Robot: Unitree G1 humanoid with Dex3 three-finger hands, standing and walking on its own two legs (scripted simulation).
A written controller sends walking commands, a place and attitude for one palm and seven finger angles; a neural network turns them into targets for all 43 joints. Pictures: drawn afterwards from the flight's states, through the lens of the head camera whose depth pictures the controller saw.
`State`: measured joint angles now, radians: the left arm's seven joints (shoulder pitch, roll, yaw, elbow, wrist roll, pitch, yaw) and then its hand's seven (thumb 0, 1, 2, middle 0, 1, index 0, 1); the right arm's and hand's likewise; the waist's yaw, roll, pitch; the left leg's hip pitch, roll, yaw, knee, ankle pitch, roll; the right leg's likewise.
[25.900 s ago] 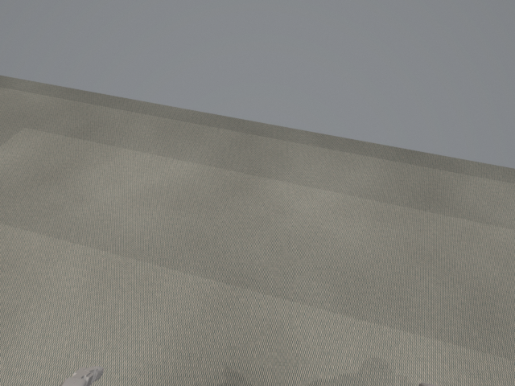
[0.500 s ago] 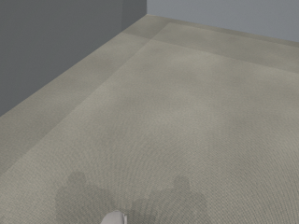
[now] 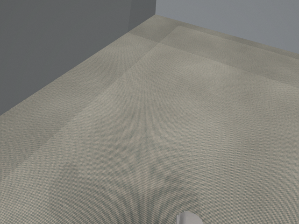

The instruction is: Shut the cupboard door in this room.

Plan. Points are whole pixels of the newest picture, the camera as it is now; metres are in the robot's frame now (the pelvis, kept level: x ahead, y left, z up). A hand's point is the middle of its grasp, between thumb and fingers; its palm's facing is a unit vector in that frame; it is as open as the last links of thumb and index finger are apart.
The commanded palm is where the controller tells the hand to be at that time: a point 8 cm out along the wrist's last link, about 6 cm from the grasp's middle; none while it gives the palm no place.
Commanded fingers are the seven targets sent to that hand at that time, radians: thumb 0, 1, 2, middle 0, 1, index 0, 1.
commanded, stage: walk around to get in front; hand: left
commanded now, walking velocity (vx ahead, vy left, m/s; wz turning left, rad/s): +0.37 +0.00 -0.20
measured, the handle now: out of the picture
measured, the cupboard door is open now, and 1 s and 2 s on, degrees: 81 81 81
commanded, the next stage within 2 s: walk to a spot facing it in 0.76 s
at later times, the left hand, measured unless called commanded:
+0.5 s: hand (130, 181) +0.29 +0.08 -0.16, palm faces +0.00 -0.97 -0.25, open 7.1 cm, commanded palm none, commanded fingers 0.00 0.90 0.90 -0.20 -0.30 -0.20 -0.30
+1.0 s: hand (130, 189) +0.27 +0.08 -0.19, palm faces +0.25 -0.96 -0.14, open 7.4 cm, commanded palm none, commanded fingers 0.00 0.90 0.90 -0.20 -0.30 -0.20 -0.30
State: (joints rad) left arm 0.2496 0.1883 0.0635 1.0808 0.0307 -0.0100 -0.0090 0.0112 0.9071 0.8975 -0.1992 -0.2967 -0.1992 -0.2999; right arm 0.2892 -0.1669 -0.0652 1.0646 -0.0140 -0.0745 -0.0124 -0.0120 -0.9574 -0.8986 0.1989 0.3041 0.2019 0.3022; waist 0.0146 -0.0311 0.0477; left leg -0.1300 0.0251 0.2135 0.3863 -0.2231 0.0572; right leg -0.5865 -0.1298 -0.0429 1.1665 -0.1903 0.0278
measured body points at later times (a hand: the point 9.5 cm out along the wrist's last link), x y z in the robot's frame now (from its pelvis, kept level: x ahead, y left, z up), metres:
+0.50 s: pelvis +0.19 -0.10 -0.01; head +0.21 -0.13 +0.44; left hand +0.29 +0.13 -0.14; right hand +0.16 -0.32 -0.18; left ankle +0.17 +0.06 -0.64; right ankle +0.23 -0.17 -0.74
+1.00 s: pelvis +0.39 -0.05 -0.02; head +0.43 -0.04 +0.42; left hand +0.26 +0.13 -0.17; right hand +0.55 -0.26 -0.16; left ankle +0.44 +0.03 -0.75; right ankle +0.27 -0.18 -0.67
